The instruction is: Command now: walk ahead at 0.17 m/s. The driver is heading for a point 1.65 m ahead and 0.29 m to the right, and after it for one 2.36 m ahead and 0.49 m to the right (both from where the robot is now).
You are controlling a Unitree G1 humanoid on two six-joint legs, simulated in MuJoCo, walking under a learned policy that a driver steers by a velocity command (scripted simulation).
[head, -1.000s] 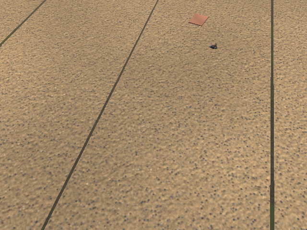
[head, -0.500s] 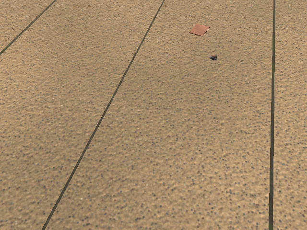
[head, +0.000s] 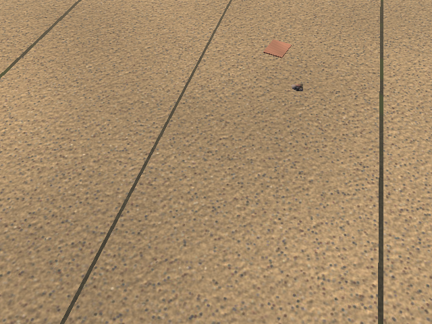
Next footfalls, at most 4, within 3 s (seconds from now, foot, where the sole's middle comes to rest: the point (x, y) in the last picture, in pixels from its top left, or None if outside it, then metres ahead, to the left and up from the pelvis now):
0.60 left None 0.42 0.13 -0.78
0.98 right None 0.45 -0.10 -0.78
2.34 right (269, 321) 0.53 -0.13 -0.78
2.86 left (197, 218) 0.91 0.10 -0.78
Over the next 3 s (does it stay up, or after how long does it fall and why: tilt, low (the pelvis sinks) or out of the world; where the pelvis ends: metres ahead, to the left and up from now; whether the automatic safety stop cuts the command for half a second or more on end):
stays up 0.80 0.01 -0.01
